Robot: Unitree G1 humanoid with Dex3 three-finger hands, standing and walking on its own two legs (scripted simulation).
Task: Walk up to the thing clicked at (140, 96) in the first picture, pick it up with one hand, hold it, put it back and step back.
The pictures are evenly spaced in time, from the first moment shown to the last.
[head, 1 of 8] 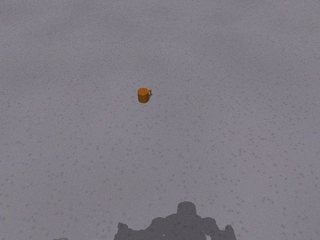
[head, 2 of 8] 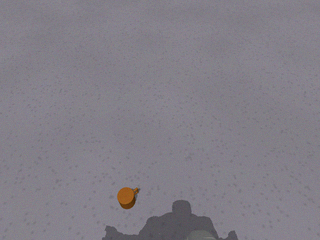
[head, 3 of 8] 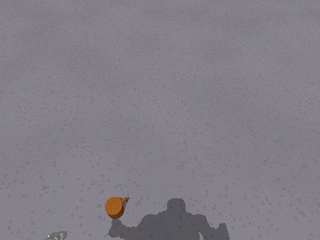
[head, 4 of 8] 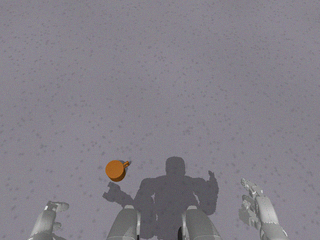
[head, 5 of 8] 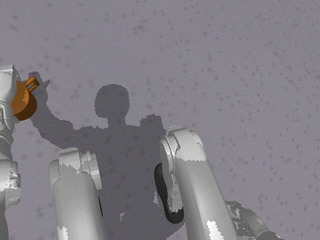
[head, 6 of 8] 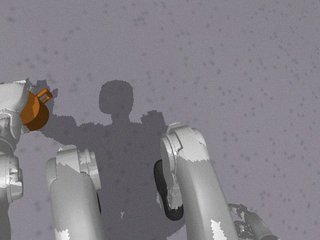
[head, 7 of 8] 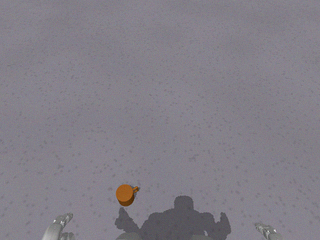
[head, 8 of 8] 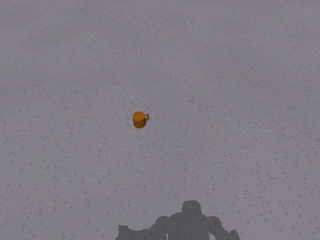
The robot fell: no
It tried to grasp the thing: yes
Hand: left
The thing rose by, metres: 0.64
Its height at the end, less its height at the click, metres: +0.00
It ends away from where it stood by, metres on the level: 0.02
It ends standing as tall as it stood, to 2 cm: yes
